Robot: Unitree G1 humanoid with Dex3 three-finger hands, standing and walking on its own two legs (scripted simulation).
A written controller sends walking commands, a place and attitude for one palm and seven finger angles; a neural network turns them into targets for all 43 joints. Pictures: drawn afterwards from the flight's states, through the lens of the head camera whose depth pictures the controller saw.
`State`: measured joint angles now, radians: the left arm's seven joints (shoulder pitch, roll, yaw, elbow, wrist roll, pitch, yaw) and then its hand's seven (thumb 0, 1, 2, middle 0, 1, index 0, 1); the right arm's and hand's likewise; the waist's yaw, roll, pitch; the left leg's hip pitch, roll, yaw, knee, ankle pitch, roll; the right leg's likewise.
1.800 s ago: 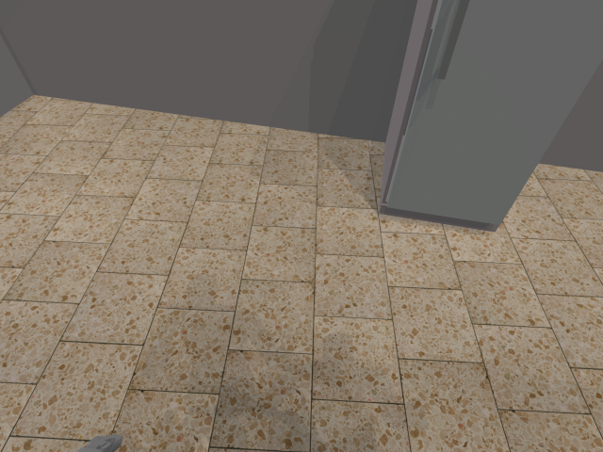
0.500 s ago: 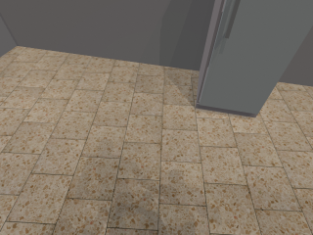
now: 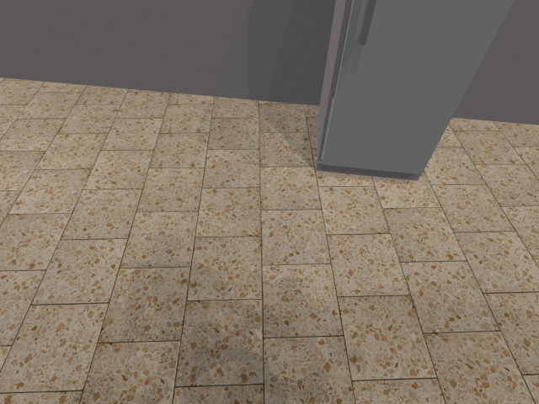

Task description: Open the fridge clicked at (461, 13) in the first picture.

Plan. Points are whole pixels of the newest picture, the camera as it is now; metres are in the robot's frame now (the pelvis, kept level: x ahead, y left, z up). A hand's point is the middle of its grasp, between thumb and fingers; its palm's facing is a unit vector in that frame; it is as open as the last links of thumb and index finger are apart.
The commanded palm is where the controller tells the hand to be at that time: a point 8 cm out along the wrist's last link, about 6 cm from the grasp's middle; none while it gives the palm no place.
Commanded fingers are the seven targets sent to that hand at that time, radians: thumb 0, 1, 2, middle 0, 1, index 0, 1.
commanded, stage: walk to a spot facing it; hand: left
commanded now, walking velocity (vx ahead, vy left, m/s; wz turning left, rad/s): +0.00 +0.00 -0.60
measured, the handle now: out of the picture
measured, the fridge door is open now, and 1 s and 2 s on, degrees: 0 0 0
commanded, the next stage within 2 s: none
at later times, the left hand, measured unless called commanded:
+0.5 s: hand out of the picture +0.05 +0.15 -0.15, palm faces -0.16 -0.96 -0.23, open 7.4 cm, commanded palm none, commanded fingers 0.00 0.90 0.90 -0.20 -0.30 -0.20 -0.30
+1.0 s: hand (202, 282) +0.36 +0.17 -0.16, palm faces -0.49 -0.85 -0.20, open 7.4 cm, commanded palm none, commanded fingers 0.00 0.90 0.90 -0.20 -0.30 -0.20 -0.30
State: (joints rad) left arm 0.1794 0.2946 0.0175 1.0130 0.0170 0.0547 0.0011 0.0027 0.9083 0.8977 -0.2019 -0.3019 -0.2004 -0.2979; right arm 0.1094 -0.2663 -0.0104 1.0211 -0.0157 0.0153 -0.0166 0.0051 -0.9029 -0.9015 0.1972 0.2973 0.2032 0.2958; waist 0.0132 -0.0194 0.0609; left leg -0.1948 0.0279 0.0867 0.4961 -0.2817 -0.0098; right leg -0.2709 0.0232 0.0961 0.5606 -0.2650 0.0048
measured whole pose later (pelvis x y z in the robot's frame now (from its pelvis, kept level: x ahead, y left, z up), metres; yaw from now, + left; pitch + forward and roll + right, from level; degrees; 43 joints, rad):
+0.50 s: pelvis +0.02 -0.03 +0.01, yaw -15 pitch +2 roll +1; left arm 0.39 0.17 0.04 0.98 0.02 -0.02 -0.01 0.00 0.91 0.90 -0.21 -0.30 -0.20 -0.30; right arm 0.15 -0.26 -0.07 0.96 -0.03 0.02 0.01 0.01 -0.91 -0.90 0.19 0.30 0.20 0.30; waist 0.04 0.03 0.01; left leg -0.52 0.09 0.00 1.02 -0.26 -0.08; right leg -0.18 0.08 0.11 0.37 -0.21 -0.07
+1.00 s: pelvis +0.19 +0.02 +0.01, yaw -34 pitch +0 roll -2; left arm 0.25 0.28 0.12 0.94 0.04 0.03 -0.04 0.00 0.91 0.90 -0.20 -0.30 -0.19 -0.30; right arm 0.37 -0.16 -0.02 1.00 -0.02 -0.07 -0.03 0.01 -0.91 -0.90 0.20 0.30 0.20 0.30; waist 0.01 -0.05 0.00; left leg -0.09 0.06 0.24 0.38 -0.30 0.04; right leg -0.64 -0.05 0.01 1.23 -0.15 0.03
